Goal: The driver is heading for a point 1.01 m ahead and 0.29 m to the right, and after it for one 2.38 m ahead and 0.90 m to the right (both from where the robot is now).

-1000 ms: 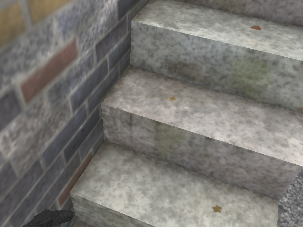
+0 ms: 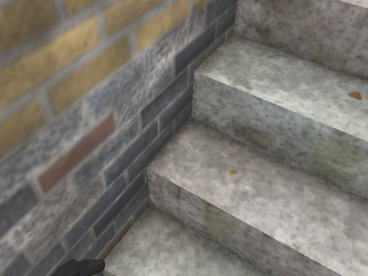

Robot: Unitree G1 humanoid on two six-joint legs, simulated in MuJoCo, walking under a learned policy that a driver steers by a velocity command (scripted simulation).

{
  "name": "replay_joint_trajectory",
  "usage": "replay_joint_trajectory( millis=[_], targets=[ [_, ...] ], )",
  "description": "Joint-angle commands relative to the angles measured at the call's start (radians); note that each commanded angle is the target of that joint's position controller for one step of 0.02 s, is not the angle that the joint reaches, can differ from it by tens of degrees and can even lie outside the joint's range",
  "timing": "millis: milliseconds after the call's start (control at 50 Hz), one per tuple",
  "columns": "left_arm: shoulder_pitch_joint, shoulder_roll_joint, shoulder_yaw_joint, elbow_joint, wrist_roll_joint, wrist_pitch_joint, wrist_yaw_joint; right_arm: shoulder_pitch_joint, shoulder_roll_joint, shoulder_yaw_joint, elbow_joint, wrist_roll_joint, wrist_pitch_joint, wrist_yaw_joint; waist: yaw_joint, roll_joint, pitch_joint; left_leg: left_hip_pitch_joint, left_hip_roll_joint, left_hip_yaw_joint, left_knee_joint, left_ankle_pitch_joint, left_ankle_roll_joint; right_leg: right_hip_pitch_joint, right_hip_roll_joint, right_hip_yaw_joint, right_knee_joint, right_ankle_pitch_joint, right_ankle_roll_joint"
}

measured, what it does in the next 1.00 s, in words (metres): steps on the spot: left foot 0.20 m lower, then right foot 0.20 m higher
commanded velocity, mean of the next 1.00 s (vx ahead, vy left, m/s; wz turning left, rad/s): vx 0.27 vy -0.42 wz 0.00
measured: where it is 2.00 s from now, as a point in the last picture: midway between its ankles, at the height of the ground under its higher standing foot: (271, 246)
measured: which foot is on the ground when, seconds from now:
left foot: up 0.00-0.22, down 0.24-0.54, up 0.56-0.96, down 0.98-1.00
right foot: down 0.00-0.18, up 0.20-0.58, down 0.60-0.94, up 0.96-1.00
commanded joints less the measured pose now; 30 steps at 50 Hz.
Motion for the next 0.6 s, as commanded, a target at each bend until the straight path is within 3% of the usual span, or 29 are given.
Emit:
replay_joint_trajectory(
  millis=[20,80,100,120,140,160,180,200,220,240,260,280,300,320,340,360,380,400,420,440,460,480,500,520,540,560,580,600],
  targets=[
    [-0.102,0.072,0.021,-0.105,0.007,-0.026,0.001,0.145,-0.11,-0.037,0.001,0.008,0.009,-0.008,-0.067,-0.066,-0.014,0.104,0.04,-0.047,-0.105,-0.016,0.006,-0.021,-0.208,0.409,-0.293,-0.152,-0.136],
    [-0.131,0.058,0.022,-0.117,0.012,-0.019,-0.006,0.168,-0.124,-0.04,0.009,-0.001,0.0,-0.02,-0.074,-0.096,-0.017,0.163,0.087,-0.034,-0.263,-0.058,0.039,-0.063,-0.218,0.408,-0.214,-0.105,-0.148],
    [-0.145,0.052,0.018,-0.123,0.02,-0.012,-0.006,0.201,-0.121,-0.036,0.021,0.005,-0.005,-0.024,-0.091,-0.1,-0.035,0.22,0.109,-0.029,-0.396,-0.079,0.056,-0.073,-0.207,0.372,-0.18,-0.075,-0.129],
    [-0.173,0.043,0.015,-0.128,0.031,-0.002,-0.006,0.264,-0.118,-0.032,0.044,0.015,-0.007,-0.026,-0.128,-0.107,-0.053,0.333,0.14,-0.018,-0.617,-0.095,0.08,-0.11,-0.178,0.303,-0.136,-0.048,-0.091],
    [-0.192,0.02,0.006,-0.125,0.046,0.018,0.003,0.398,-0.104,-0.024,0.083,0.024,-0.003,-0.026,-0.2,-0.068,-0.046,0.456,0.177,0.013,-1.003,-0.053,0.091,-0.131,-0.117,0.18,-0.028,-0.104,-0.019],
    [-0.2,-0.014,0.0,-0.111,0.037,0.032,0.009,0.485,-0.096,-0.018,0.165,0.012,0.0,-0.015,-0.226,0.01,0.014,0.57,0.155,0.149,-1.331,0.153,0.08,-0.187,-0.033,0.059,0.119,-0.164,0.022],
    [-0.127,-0.07,-0.016,-0.081,0.014,0.034,0.005,0.517,-0.063,-0.004,0.225,0.006,0.012,0.008,-0.202,0.106,0.049,0.58,0.158,0.21,-1.472,0.321,0.071,-0.203,0.05,-0.007,0.359,-0.278,0.019],
    [-0.116,-0.128,-0.031,-0.073,-0.001,0.029,-0.013,0.494,-0.021,0.015,0.243,-0.005,0.001,0.017,-0.215,0.23,0.042,0.575,0.213,0.133,-1.534,0.464,0.088,-0.269,0.129,-0.005,0.778,-0.335,0.021],
    [-0.125,-0.194,-0.04,-0.069,-0.022,0.012,-0.045,0.388,0.002,0.047,0.205,-0.045,-0.028,0.005,-0.195,0.198,0.011,0.665,0.283,0.033,-1.417,0.725,0.078,-0.489,0.177,0.158,1.249,-0.218,0.073],
    [-0.116,-0.206,-0.029,-0.075,-0.048,0.003,-0.056,0.278,-0.082,0.046,0.123,-0.069,-0.051,-0.019,-0.147,0.137,-0.051,0.715,0.412,-0.117,-1.258,1.129,0.087,-0.68,0.213,0.261,1.659,-0.195,0.178],
    [-0.026,-0.159,-0.016,-0.079,-0.045,-0.012,-0.042,0.306,-0.157,0.014,0.105,-0.109,-0.08,-0.04,-0.093,0.105,-0.059,0.703,0.596,-0.222,-1.191,1.611,0.129,-0.781,0.203,0.333,1.834,-0.131,0.245],
    [-0.006,-0.101,-0.006,-0.078,-0.025,-0.012,-0.028,0.32,-0.234,-0.014,0.104,-0.106,-0.102,-0.041,-0.067,0.148,-0.048,0.818,0.638,-0.276,-1.181,1.626,0.234,-0.918,0.172,0.358,1.824,-0.118,0.245],
    [-0.146,-0.008,0.005,-0.119,0.005,0.0,-0.04,0.355,-0.266,-0.041,0.099,-0.08,-0.115,-0.05,-0.12,0.072,0.009,0.851,0.634,-0.326,-1.267,1.229,0.332,-0.988,0.113,0.344,1.72,-0.138,0.244],
    [-0.307,0.025,0.01,-0.191,0.006,0.019,-0.052,0.353,-0.299,-0.064,0.077,-0.059,-0.121,-0.064,-0.168,0.14,0.08,0.817,0.713,-0.479,-1.403,0.828,0.401,-1.022,0.027,0.389,1.594,-0.18,0.249],
    [-0.395,0.046,0.022,-0.198,0.003,0.036,-0.065,0.367,-0.282,-0.063,0.103,-0.047,-0.127,-0.069,-0.2,0.097,0.166,0.821,0.717,-0.491,-1.438,0.791,0.397,-1.059,0.002,0.385,1.518,-0.194,0.241],
    [-0.406,0.04,0.023,-0.181,-0.008,0.047,-0.077,0.366,-0.256,-0.057,0.11,-0.038,-0.125,-0.069,-0.203,0.048,0.214,0.773,0.684,-0.414,-1.441,0.854,0.37,-1.008,-0.026,0.366,1.41,-0.209,0.227],
    [-0.384,0.013,0.015,-0.158,-0.027,0.054,-0.082,0.36,-0.226,-0.054,0.109,-0.036,-0.128,-0.064,-0.208,0.013,0.193,0.732,0.614,-0.295,-1.471,0.822,0.319,-0.897,-0.051,0.244,1.285,-0.192,0.209],
    [-0.372,-0.025,-0.003,-0.167,-0.041,0.061,-0.096,0.336,-0.205,-0.05,0.116,-0.03,-0.122,-0.065,-0.185,0.071,0.216,0.675,0.547,-0.179,-1.504,0.788,0.254,-0.796,-0.127,0.144,1.048,-0.21,0.193],
    [-0.352,-0.065,-0.018,-0.17,-0.047,0.067,-0.099,0.347,-0.169,-0.045,0.139,-0.03,-0.111,-0.063,-0.188,0.124,0.217,0.62,0.51,-0.082,-1.535,0.925,0.222,-0.686,-0.144,0.076,0.979,-0.206,0.172],
    [-0.363,-0.099,-0.036,-0.11,-0.043,0.052,-0.08,0.467,-0.014,0.004,0.201,0.018,-0.101,-0.053,-0.221,0.027,0.071,0.624,0.387,0.001,-1.475,1.247,0.109,-0.458,-0.078,-0.019,0.847,-0.089,0.109],
    [-0.22,-0.133,-0.046,-0.09,-0.076,0.046,-0.079,0.404,-0.07,-0.003,0.189,0.009,-0.098,-0.048,-0.146,0.143,-0.049,0.521,0.348,0.09,-1.384,1.623,0.055,-0.125,-0.022,-0.026,0.594,-0.201,0.079],
    [-0.213,-0.101,-0.044,-0.104,-0.105,0.035,-0.084,0.463,-0.088,-0.007,0.199,0.026,-0.093,-0.036,-0.171,0.168,-0.152,0.444,0.311,0.047,-1.337,1.624,0.042,0.108,0.031,0.0,0.389,-0.232,0.079],
    [-0.109,-0.028,-0.018,-0.091,-0.086,0.046,-0.066,0.469,-0.173,-0.025,0.17,0.03,-0.087,-0.026,-0.144,0.17,-0.283,0.369,0.303,0.033,-1.297,1.582,0.044,0.373,0.078,0.013,0.298,-0.258,0.086],
    [-0.063,0.029,0.004,-0.074,-0.072,0.065,-0.051,0.425,-0.235,-0.044,0.136,0.02,-0.091,-0.013,-0.135,0.166,-0.331,0.308,0.273,0.015,-1.257,1.345,0.082,0.53,0.125,-0.004,0.163,-0.284,0.103],
    [0.02,0.081,0.024,-0.058,-0.042,0.089,-0.043,0.352,-0.251,-0.051,0.105,0.021,-0.095,-0.008,-0.065,0.112,-0.355,0.197,0.218,0.026,-1.161,1.128,0.067,0.707,0.146,-0.014,0.008,-0.23,0.093],
    [-0.109,0.139,0.048,-0.067,-0.033,0.094,-0.042,0.369,-0.179,-0.051,0.099,0.017,-0.091,-0.002,-0.091,-0.164,-0.358,0.062,0.148,-0.053,-0.697,0.203,0.109,0.701,0.009,0.178,-0.168,-0.096,0.013],
    [-0.048,0.16,0.054,-0.089,-0.008,0.079,-0.04,0.275,-0.118,-0.048,0.094,-0.015,-0.094,0.001,-0.03,-0.181,-0.358,0.072,0.12,-0.131,-0.232,-0.111,0.104,0.567,-0.084,0.198,-0.256,-0.025,-0.028],
    [-0.086,0.136,0.044,-0.057,-0.021,0.052,-0.056,0.186,-0.055,-0.047,0.085,-0.012,-0.075,0.01,-0.037,-0.055,-0.25,0.011,0.099,-0.126,0.113,-0.209,0.105,0.436,-0.166,0.194,-0.307,0.096,-0.053]
  ],
)
Velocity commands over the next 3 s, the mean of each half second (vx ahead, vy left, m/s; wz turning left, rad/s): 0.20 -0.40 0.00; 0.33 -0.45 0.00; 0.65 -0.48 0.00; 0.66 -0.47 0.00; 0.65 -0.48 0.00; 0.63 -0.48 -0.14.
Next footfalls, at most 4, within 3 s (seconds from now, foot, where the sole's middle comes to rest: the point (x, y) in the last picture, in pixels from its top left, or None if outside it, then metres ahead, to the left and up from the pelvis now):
0.24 left None -0.09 0.13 -0.92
0.60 right None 0.10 -0.11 -0.72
0.98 left None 0.09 0.09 -0.73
1.60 right None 0.34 -0.20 -0.53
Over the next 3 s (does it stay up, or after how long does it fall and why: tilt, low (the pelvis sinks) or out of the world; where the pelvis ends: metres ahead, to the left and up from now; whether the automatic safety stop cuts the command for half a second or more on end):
stays up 0.94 -0.24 0.69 its command is cut before an obstacle from the start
